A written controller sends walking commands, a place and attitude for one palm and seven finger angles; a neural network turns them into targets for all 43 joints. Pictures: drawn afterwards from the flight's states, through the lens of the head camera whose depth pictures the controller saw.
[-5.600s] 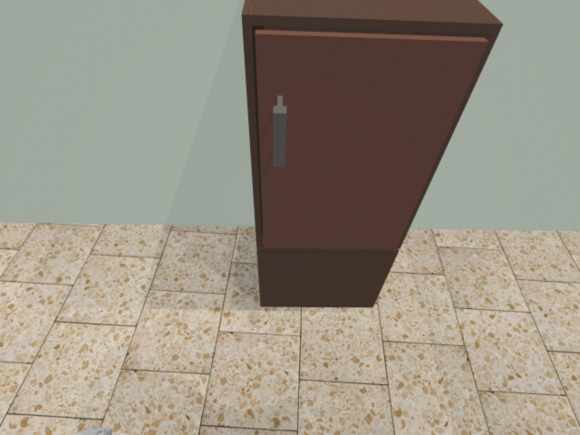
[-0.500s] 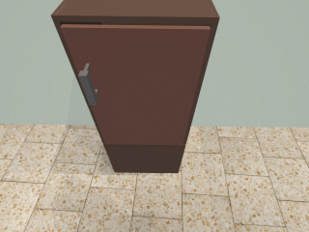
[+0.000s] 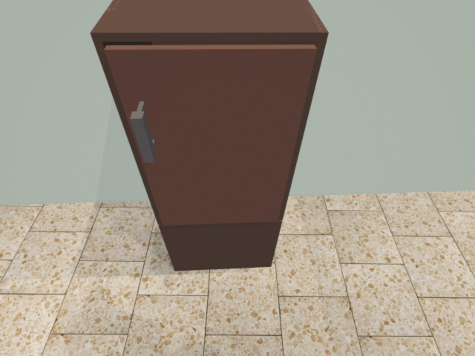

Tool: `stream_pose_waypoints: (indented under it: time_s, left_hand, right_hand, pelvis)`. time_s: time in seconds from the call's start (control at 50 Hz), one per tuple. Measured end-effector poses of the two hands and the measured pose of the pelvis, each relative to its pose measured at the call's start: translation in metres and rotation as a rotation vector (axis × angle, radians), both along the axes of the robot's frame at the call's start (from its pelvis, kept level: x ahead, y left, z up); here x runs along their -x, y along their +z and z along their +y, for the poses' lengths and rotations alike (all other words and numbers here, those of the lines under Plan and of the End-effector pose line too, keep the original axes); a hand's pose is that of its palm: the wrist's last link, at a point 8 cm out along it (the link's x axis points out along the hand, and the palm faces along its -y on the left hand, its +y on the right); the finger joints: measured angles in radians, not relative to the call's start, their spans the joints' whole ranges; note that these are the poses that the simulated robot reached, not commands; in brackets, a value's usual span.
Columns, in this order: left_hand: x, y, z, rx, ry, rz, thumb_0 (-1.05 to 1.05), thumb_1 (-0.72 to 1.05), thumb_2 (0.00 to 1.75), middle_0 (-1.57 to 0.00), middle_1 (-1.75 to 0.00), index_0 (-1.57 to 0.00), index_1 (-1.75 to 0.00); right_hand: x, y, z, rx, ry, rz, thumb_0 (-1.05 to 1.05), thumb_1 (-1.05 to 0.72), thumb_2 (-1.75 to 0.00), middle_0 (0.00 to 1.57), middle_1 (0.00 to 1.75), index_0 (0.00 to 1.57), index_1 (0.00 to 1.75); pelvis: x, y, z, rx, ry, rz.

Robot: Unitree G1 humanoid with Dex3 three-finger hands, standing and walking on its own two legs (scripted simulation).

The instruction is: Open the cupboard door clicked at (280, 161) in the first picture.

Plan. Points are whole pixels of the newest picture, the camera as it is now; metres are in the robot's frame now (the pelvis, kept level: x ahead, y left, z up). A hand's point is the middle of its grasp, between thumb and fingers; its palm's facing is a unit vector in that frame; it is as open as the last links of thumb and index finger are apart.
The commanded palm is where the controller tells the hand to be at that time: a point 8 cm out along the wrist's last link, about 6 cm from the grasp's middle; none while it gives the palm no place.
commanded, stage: come to a stop and stand still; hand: left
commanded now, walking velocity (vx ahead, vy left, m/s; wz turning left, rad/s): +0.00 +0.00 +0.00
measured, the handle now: (145, 132) +0.54 +0.23 +0.07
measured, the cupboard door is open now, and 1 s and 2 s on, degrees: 0 0 0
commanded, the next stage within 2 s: look again from close up in 0.14 s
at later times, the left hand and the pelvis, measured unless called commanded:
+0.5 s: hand out of the picture +0.01 +0.17 -0.18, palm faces +0.01 -0.99 -0.15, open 7.3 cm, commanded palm none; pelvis +0.02 +0.01 +0.00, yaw -1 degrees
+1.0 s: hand out of the picture +0.06 +0.19 -0.18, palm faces +0.00 -0.98 -0.21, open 7.3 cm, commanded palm none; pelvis +0.03 +0.01 +0.00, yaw +0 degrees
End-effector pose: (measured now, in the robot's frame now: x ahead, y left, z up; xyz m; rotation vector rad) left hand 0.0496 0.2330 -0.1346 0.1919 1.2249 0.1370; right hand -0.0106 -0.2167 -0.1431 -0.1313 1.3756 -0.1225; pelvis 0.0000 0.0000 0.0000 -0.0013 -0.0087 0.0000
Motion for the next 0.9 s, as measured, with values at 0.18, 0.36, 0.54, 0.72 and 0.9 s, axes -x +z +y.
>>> stream_pose_waypoints:
  time_s: [0.18,0.36,0.54,0.72,0.9]
  left_hand:
    - [0.042,-0.009,-0.009,0.039,0.034,0.145,0.00,0.91,0.89,-0.20,-0.30,-0.20,-0.30]
    - [0.057,-0.014,-0.016,0.070,0.050,0.217,0.00,0.91,0.89,-0.20,-0.30,-0.20,-0.30]
    - [0.038,-0.015,-0.012,0.066,0.044,0.193,0.00,0.91,0.89,-0.20,-0.30,-0.20,-0.30]
    - [0.011,-0.013,-0.002,0.043,0.030,0.142,0.00,0.91,0.89,-0.20,-0.30,-0.20,-0.30]
    - [-0.003,-0.010,0.005,0.026,0.020,0.120,0.00,0.91,0.89,-0.20,-0.30,-0.20,-0.30]
  right_hand:
    - [-0.012,0.002,0.003,0.013,0.004,0.008,0.01,-0.91,-0.90,0.20,0.30,0.20,0.30]
    - [-0.038,0.007,-0.002,0.046,0.011,-0.019,0.01,-0.92,-0.90,0.20,0.30,0.20,0.30]
    - [-0.054,0.009,-0.003,0.059,0.016,-0.040,0.01,-0.92,-0.90,0.20,0.30,0.20,0.30]
    - [-0.058,0.008,-0.001,0.056,0.011,-0.035,0.01,-0.92,-0.90,0.20,0.30,0.20,0.30]
    - [-0.055,0.006,0.000,0.049,0.002,-0.026,0.01,-0.91,-0.90,0.20,0.30,0.20,0.30]
  pelvis:
    - [-0.008,0.002,0.004,0.000,-0.006,-0.001]
    - [-0.018,0.003,0.006,0.001,-0.013,-0.005]
    - [-0.026,0.003,0.008,0.000,-0.015,-0.005]
    - [-0.032,0.003,0.009,-0.001,-0.015,-0.004]
    - [-0.035,0.004,0.010,-0.004,-0.017,-0.006]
